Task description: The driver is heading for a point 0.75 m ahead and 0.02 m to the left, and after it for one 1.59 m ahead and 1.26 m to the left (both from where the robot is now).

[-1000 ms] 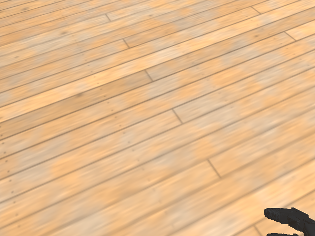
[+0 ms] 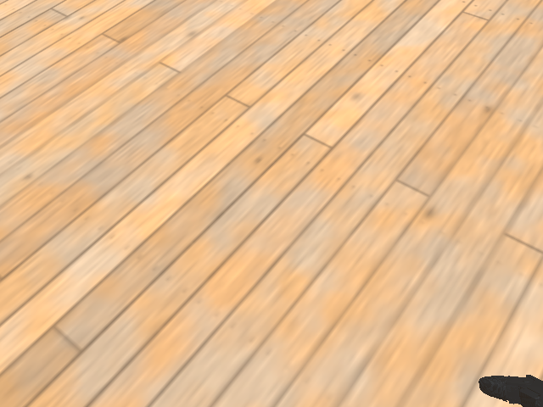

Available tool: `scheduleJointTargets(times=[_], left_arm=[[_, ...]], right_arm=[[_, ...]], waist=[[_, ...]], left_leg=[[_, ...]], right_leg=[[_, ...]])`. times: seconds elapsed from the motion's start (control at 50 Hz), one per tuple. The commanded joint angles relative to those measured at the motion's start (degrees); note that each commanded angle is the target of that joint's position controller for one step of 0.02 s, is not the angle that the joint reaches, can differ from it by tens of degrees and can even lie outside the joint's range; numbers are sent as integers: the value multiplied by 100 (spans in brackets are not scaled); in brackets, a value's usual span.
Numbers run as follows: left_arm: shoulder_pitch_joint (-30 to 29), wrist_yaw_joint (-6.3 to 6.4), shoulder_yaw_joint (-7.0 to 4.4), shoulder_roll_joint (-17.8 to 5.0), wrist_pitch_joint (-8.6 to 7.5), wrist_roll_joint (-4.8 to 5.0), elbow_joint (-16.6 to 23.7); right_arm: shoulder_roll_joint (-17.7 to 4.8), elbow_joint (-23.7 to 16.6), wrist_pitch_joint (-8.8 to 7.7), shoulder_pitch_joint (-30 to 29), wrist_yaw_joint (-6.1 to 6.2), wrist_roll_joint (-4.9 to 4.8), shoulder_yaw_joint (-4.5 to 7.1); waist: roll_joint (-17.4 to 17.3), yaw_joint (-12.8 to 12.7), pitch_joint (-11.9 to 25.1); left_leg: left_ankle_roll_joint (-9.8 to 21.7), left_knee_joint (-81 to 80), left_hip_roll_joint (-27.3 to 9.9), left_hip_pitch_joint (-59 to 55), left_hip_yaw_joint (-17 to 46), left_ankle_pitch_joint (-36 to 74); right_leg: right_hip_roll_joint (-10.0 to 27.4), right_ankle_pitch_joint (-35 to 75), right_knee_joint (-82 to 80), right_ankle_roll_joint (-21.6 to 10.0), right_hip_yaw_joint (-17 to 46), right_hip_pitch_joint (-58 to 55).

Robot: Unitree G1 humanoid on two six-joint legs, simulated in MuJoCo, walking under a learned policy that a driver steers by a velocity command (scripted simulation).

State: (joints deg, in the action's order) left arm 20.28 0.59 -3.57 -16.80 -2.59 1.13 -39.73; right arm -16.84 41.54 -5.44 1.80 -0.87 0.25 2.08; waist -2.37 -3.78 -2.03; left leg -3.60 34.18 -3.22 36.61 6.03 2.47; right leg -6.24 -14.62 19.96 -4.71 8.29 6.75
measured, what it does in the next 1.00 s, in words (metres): walks ahead: left foot, then right foot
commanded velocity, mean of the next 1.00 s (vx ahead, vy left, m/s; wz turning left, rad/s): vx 0.50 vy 0.00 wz -0.14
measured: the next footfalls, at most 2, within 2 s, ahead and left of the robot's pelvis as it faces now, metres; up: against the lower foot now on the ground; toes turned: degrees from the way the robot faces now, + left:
left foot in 0.12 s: +0.26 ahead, +0.14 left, +0.00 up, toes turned -9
right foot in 0.62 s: +0.47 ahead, -0.17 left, +0.00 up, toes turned -14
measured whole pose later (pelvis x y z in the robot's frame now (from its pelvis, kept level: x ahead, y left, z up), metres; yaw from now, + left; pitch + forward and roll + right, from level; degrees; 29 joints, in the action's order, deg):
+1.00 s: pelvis +0.53 -0.08 +0.00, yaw -4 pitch +1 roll -2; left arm 19.3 0.1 -3.8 -15.3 -5.3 -0.6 -46.1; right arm -16.4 45.8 -2.3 8.5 -1.7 -1.1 2.9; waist -2.7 -3.3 -1.2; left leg -0.3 43.1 -5.5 39.5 3.2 3.0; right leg -2.5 -14.1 11.5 -2.0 -10.5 -1.8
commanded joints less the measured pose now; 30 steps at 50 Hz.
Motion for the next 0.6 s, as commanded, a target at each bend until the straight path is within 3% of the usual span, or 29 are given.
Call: scheduleJointTargets(times=[0.02, 0.08, 0.1, 0.12, 0.14, 0.16, 0.18, 0.2, 0.22, 0.24, 0.28, 0.34, 0.38, 0.44, 0.52, 0.56, 0.58, 0.6], left_arm=[[186, 59, -287, -931, -22, 43, 210], [57, 90, -304, -905, 46, 18, 209], [-34, 81, -264, -790, 64, 7, 247], [-76, 53, -152, -506, 56, -40, 332], [494, 54, -34, -120, 25, -28, 453], [892, 58, -4, -286, -21, 95, 519], [524, 62, -131, -822, 0, 136, 395], [-1, 60, -163, -929, 27, 64, 454], [-282, 55, -155, -824, 26, -7, 518], [-388, 32, -159, -716, 23, -33, 548], [-273, -15, -105, -461, 38, 23, 530], [-601, -31, -21, -267, 26, -45, 646], [-880, -73, 33, -203, -30, -78, 703], [-1461, -160, 97, -101, -128, -50, 812], [-2050, -251, 81, -181, -170, 18, 1020], [-2057, -285, 38, -290, -183, 13, 1066], [-1796, -283, -19, -395, -187, -11, 1006], [-1176, -261, -125, -557, -182, -49, 816]], right_arm=[[-545, -518, -146, -541, -49, -54, 143], [-749, -449, -229, -160, -63, -70, 254], [-845, -321, -258, 331, -34, -48, 330], [-1057, -237, -287, 1046, 5, 44, 414], [-1510, -170, -248, 1798, 49, 133, 527], [-1426, -4, -177, 1984, -14, 3, 528], [-890, -132, -144, 1672, -2, -64, 397], [-671, -155, -95, 1446, 15, -39, 329], [-568, -115, -70, 1248, 5, 11, 277], [-454, -60, -73, 1156, 2, 47, 233], [-422, 44, -116, 1155, -6, 43, 223], [-654, 218, -161, 1256, -9, -33, 286], [-760, 293, -130, 1286, 1, -70, 303], [-874, 429, -54, 1488, 16, -131, 300], [-1001, 675, 67, 1937, 11, -190, 303], [-1080, 756, 140, 1977, 28, -214, 323], [-1139, 768, 172, 1916, 45, -221, 333], [-1127, 769, 199, 1839, 62, -234, 319]], waist=[[774, 5, 163], [1007, 253, 215], [1001, 517, 442], [750, 857, 1122], [-479, 802, 2009], [-1722, 657, 2195], [-865, 785, 1390], [-384, 830, 813], [-167, 732, 409], [-218, 617, 210], [-397, 469, 176], [-249, 456, 93], [-151, 516, 98], [-143, 739, 3], [-212, 900, -123], [-286, 775, -111], [-313, 566, 41], [-246, 189, 419]], left_leg=[[87, -513, 293, -749, -116, 173], [336, -713, 315, -1225, -122, -530], [482, -962, 336, -1933, -242, -503], [783, -829, -231, -3248, 198, -609], [1489, -904, -1517, -5344, 2138, -1255], [1972, -1532, -2176, -5854, 4137, -2665], [1735, -1722, -1973, -5197, 3574, -3366], [1503, -1765, -1690, -4439, 2648, -2982], [1439, -1902, -1419, -3727, 2019, -2296], [1409, -2043, -1200, -3294, 1575, -1808], [1465, -2289, -1000, -2917, 1036, -1275], [1678, -2524, -1065, -2922, 599, -500], [1660, -2584, -1004, -3011, 272, -148], [1496, -2569, -822, -3009, -190, 44], [1393, -2400, -1055, -3472, -179, 126], [1301, -2151, -1194, -3761, -167, 575], [1225, -1806, -1165, -3812, -256, 1290], [1098, -1056, -978, -3688, -497, 2105]], right_leg=[[1336, 1071, -233, -667, 1143, 246], [1471, 1312, 282, -542, 1548, -62], [1252, 1611, 726, -411, 1468, 12], [933, 1411, 1889, -218, 1166, 443], [165, -353, 3812, 206, 427, 2118], [167, -2063, 5040, 347, 225, 3474], [535, -1586, 5520, 407, 335, 3857], [724, -1098, 5495, 423, 101, 3797], [870, -769, 5245, 426, 19, 3620], [1007, -554, 4965, 404, 25, 3426], [1090, -416, 4599, 391, -90, 3076], [1156, -79, 3794, 457, -219, 3262], [1223, 510, 3104, 487, -372, 3232], [1136, 1299, 2059, 486, -660, 2880], [971, 1276, 1356, 371, -802, 2702], [881, 933, 1099, 208, -848, 2495], [757, 849, 938, 103, -946, 2032], [599, 997, 698, -49, -1087, 1085]])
